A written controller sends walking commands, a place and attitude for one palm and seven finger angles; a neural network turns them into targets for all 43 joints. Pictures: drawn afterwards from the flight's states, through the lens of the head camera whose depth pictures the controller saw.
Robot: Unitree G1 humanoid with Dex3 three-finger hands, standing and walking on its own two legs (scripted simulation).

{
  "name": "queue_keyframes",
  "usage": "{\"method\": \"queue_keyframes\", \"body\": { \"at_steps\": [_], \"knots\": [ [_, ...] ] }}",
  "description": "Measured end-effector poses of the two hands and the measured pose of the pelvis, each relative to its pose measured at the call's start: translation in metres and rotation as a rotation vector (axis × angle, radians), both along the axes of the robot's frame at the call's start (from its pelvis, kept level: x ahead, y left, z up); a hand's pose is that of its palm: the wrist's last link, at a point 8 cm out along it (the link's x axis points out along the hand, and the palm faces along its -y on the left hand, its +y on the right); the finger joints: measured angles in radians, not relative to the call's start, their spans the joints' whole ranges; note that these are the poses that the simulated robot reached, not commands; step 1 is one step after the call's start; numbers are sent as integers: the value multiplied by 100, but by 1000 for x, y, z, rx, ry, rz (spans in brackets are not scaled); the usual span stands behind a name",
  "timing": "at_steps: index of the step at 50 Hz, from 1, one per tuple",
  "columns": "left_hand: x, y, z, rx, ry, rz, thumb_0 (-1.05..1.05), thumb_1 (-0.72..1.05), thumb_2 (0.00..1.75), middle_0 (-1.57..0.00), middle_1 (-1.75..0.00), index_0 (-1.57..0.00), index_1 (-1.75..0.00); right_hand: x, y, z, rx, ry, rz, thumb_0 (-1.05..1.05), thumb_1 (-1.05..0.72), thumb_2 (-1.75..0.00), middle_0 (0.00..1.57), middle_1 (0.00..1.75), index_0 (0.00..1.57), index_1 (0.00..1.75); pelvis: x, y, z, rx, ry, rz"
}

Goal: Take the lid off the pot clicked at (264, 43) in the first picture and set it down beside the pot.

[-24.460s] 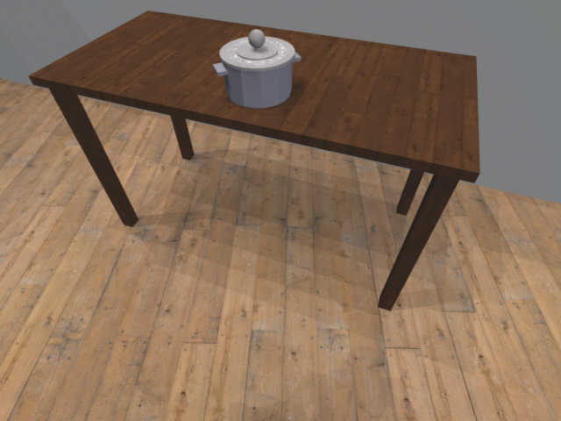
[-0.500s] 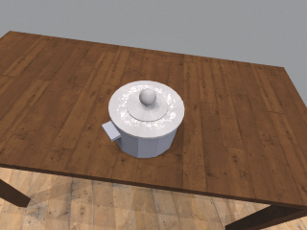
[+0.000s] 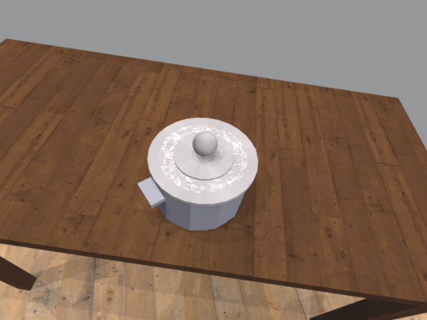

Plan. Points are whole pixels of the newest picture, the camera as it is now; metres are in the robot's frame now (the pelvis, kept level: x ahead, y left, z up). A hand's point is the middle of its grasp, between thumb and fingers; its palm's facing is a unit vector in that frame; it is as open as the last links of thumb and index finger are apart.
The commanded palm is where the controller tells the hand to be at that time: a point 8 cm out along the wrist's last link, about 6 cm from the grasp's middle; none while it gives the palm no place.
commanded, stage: look again from close up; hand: left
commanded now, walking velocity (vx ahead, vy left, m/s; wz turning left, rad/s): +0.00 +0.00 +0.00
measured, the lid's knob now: (205, 143) +0.38 +0.06 +0.13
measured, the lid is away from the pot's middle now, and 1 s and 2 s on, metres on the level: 0.01 0.01 0.01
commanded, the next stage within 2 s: shuffle to correct the standing spot in 1.70 s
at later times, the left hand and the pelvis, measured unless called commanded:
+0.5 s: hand out of the picture +0.01 +0.19 -0.18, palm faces +0.07 -0.99 -0.14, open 7.3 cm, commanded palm none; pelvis +0.06 +0.03 +0.01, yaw -3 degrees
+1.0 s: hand (57, 262) +0.25 +0.38 -0.20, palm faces +0.00 -0.98 -0.20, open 7.3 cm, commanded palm none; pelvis +0.16 +0.18 +0.00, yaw -3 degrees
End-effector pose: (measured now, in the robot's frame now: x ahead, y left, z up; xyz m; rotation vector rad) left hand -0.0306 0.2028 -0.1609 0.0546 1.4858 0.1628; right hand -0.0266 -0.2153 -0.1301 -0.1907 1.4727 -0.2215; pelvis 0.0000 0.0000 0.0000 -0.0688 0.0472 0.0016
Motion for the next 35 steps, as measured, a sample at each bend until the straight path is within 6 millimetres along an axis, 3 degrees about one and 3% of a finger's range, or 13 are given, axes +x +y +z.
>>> {"method": "queue_keyframes", "body": {
  "at_steps": [15, 23, 30, 35],
  "knots": [
    [19, 18, 2, 4, 17, -7, 0, 91, 90, -20, -30, -20, -30, 14, 19, 3, 6, 15, -21, 0, -91, -90, 20, 30, 20, 30, 25, 16, 2, -5, 9, -17],
    [33, 29, 4, -2, 50, 2, 0, 91, 90, -20, -30, -20, -30, 33, 33, 9, -3, 38, -35, 0, -91, -90, 20, 30, 20, 30, 53, 30, 4, -9, 9, -37],
    [46, 48, 12, 7, 77, 12, 0, 91, 90, -20, -30, -20, -30, 74, 46, 18, -25, 30, -51, 0, -91, -90, 20, 30, 20, 30, 89, 49, 10, -24, -6, -45],
    [40, 70, -5, -42, 142, 16, 0, 91, 90, -20, -30, -20, -30, 133, 53, 22, -121, -19, -7, 3, -94, -90, 20, 30, 20, 30, 108, 80, -4, -49, 8, -9]
  ]
}}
